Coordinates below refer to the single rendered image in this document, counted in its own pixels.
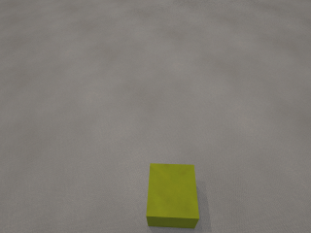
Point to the carton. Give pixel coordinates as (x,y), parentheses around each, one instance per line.
(172,196)

